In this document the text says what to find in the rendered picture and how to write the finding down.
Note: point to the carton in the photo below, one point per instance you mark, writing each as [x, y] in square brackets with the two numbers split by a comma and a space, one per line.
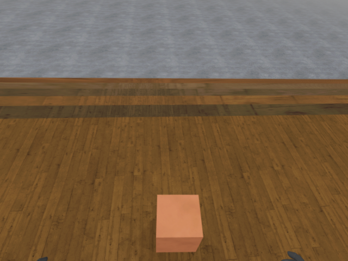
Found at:
[179, 225]

